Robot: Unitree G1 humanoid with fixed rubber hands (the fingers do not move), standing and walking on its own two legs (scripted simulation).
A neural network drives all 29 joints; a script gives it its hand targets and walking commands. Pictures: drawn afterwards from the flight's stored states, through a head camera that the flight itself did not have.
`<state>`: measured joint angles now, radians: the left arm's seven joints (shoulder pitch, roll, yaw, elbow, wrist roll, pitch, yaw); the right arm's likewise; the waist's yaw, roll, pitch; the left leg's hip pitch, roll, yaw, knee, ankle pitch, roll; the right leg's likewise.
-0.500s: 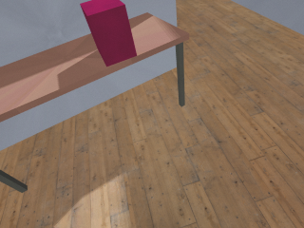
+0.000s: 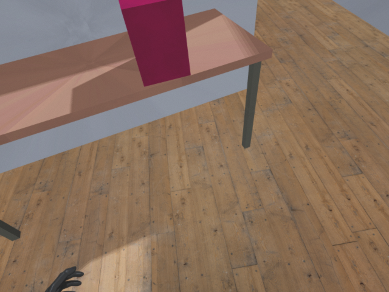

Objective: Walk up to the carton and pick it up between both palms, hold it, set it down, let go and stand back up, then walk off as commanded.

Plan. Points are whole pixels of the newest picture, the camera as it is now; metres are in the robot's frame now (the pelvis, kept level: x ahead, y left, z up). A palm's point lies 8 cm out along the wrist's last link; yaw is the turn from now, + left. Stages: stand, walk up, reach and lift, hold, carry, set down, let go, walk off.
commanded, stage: walk up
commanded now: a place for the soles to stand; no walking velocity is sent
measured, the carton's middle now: (154, 32) +1.02 +0.19 +0.07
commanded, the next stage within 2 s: none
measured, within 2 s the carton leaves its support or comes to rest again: neither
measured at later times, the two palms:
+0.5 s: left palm (58, 280) +0.17 +0.30 -0.03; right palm (372, 279) +0.18 -0.32 -0.09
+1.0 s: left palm (33, 273) +0.20 +0.39 -0.07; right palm (328, 244) +0.25 -0.26 -0.09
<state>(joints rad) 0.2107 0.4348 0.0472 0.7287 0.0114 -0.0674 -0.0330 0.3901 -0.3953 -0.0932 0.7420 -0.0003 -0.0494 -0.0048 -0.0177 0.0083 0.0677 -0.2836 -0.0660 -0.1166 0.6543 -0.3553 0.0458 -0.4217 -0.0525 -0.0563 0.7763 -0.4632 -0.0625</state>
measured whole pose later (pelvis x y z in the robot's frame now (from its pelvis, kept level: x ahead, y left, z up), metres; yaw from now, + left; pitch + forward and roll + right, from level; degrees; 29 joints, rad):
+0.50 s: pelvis +0.10 -0.02 +0.03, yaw +1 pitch -1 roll +4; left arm 0.31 0.39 0.05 0.73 0.01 -0.09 0.02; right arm 0.31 -0.40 -0.09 0.75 0.00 0.02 0.03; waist 0.02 0.03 0.07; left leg -0.40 -0.06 -0.13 1.02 -0.21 0.05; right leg -0.13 -0.04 -0.09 0.48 -0.33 -0.06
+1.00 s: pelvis +0.16 +0.05 +0.00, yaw +9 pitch -3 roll +0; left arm 0.31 0.47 0.05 0.73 0.01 -0.06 -0.03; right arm 0.39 -0.39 -0.09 0.74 0.00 -0.05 0.01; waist -0.01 0.00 0.08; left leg -0.34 -0.07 -0.13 0.70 -0.32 0.02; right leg -0.43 -0.06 -0.12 0.88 -0.50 -0.03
